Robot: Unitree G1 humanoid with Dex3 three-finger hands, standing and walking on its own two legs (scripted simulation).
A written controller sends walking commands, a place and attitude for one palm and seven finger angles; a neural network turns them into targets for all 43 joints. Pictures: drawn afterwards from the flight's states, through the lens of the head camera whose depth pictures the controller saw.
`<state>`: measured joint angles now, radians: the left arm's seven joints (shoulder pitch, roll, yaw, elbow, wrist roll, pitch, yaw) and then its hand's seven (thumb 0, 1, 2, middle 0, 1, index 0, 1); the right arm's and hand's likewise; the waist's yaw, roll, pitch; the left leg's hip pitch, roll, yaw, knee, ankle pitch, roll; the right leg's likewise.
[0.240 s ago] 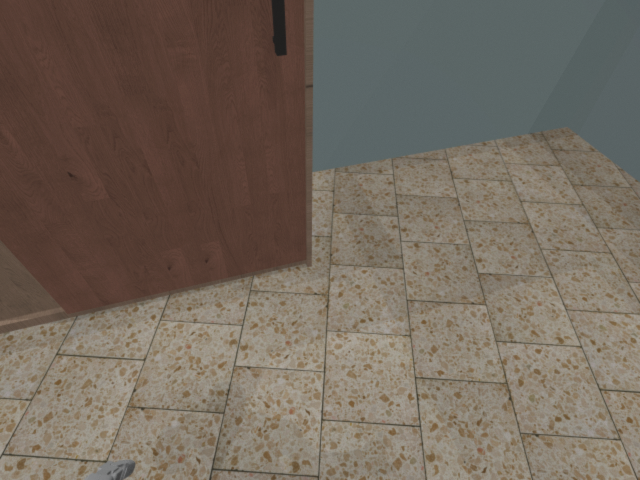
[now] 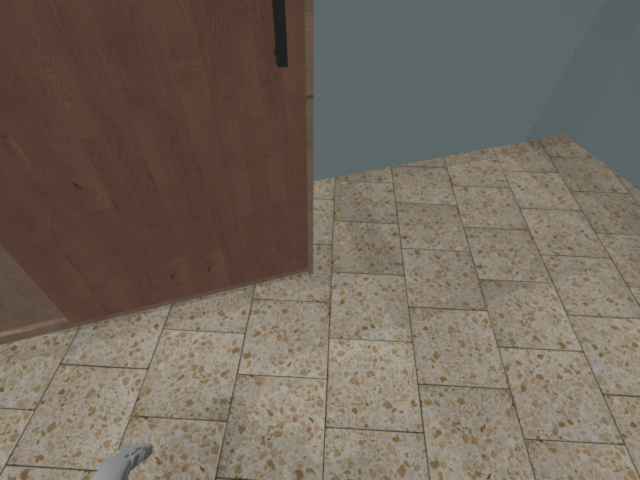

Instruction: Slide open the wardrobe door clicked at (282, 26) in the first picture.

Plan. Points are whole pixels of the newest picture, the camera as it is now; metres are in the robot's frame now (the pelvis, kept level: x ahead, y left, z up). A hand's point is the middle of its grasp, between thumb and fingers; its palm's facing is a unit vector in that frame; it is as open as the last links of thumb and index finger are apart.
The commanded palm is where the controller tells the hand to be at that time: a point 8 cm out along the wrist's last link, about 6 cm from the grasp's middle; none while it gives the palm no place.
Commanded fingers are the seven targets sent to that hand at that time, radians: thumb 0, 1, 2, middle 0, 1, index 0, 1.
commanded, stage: stand and wait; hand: right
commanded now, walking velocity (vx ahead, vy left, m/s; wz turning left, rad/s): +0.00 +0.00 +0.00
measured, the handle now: out of the picture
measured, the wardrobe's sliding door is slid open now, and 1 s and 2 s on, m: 0.00 0.00 0.00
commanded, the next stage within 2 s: look at it before walking up in 0.58 s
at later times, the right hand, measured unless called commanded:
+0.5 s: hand out of the picture +0.05 -0.24 -0.15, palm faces -0.02 +0.94 -0.35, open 7.4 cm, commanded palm none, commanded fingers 0.00 -0.90 -0.90 0.20 0.30 0.20 0.30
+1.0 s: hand out of the picture +0.05 -0.24 -0.15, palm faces -0.02 +0.94 -0.33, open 7.4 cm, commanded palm none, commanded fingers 0.00 -0.90 -0.90 0.20 0.30 0.20 0.30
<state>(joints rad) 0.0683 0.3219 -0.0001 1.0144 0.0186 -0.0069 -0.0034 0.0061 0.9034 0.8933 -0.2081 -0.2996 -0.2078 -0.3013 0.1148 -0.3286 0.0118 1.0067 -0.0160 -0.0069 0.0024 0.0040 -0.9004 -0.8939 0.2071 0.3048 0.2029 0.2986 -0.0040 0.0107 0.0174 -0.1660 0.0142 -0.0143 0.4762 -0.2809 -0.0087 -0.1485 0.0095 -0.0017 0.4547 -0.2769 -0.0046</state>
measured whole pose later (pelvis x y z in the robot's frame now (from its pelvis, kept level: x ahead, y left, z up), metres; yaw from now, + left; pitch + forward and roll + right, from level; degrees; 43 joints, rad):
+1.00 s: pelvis -0.02 +0.01 +0.01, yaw +0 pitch -2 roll +0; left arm 0.12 0.34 0.00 1.11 0.01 -0.01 -0.01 0.01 0.90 0.89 -0.21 -0.30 -0.21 -0.30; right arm 0.14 -0.34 0.00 1.09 -0.02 -0.01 0.01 0.00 -0.90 -0.89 0.21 0.30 0.20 0.30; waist 0.00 0.01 0.04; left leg -0.15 0.00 0.00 0.39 -0.20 0.01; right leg -0.14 -0.01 0.01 0.38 -0.20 0.01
